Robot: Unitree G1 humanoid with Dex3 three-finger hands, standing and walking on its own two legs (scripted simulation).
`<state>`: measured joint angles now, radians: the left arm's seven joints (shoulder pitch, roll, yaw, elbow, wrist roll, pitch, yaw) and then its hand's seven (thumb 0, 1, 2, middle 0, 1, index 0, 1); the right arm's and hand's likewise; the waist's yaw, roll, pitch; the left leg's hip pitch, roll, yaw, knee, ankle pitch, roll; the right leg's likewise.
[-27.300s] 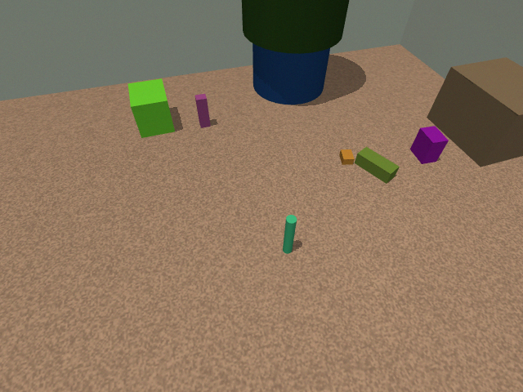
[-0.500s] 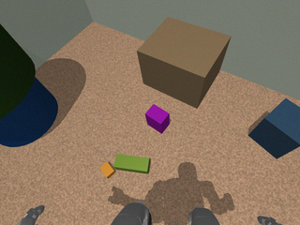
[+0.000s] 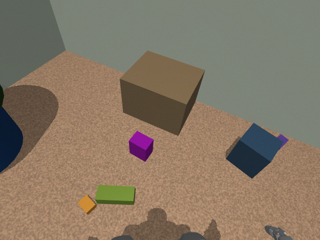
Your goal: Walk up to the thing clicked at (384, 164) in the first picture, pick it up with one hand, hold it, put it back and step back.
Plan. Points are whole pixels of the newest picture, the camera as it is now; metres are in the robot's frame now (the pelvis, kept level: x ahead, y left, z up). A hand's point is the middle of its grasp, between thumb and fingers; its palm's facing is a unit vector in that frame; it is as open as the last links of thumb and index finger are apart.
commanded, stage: walk up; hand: left
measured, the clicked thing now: (116, 195) +0.45 +0.22 -0.72
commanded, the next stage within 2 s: stand in 0.14 s
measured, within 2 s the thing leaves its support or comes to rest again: neither
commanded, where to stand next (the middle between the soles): +0.06 -0.03 m, yaw +1 degrees
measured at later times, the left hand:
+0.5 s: hand out of the picture +0.09 +0.22 -0.13, palm faces -0.06 -0.94 -0.33, open 7.4 cm
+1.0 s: hand out of the picture +0.03 +0.25 -0.13, palm faces -0.04 -0.93 -0.36, open 7.4 cm
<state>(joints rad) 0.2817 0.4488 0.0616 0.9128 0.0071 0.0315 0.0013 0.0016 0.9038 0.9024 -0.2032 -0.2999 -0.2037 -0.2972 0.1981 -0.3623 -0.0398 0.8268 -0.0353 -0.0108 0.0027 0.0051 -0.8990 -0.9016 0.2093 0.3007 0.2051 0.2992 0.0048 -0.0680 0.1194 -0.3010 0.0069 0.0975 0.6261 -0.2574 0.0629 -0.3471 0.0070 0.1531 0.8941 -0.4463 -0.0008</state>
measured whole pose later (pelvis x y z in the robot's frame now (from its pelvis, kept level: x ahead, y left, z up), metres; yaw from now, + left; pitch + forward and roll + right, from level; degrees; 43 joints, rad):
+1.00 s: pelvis -0.04 -0.01 +0.02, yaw -1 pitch -4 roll +0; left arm 0.13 0.37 0.00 1.13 0.01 -0.01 -0.01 0.00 0.90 0.90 -0.20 -0.30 -0.20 -0.30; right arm 0.08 -0.34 -0.01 1.13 -0.01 -0.01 0.02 0.01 -0.90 -0.90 0.21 0.30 0.20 0.30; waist 0.01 0.00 0.07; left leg -0.15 0.01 0.00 0.36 -0.15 -0.01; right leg -0.15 -0.03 0.01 0.37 -0.16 0.03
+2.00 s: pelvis -0.01 -0.02 +0.02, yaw -1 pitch -3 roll +0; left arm 0.10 0.35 0.00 1.12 0.01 -0.01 -0.01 0.00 0.90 0.90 -0.20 -0.30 -0.20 -0.30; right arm 0.09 -0.35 0.00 1.15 -0.01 -0.01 0.01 0.01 -0.90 -0.90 0.21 0.30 0.20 0.30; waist -0.01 0.00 0.04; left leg -0.12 0.03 0.00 0.33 -0.17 -0.03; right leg -0.12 -0.02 0.01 0.34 -0.18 0.02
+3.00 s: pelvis -0.02 -0.02 +0.01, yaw +0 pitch +2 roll +0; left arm -0.02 0.33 0.09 1.08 0.01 -0.02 -0.01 0.00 0.71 0.95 -0.15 -0.49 -0.15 -0.49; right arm 0.17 -0.30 -0.01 0.89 0.03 -0.04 -0.03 0.01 -0.93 -0.91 0.20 0.30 0.20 0.30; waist -0.01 -0.01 0.05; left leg -0.31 0.02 -0.02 0.49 -0.23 -0.02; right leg -0.30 -0.02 0.00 0.49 -0.24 0.02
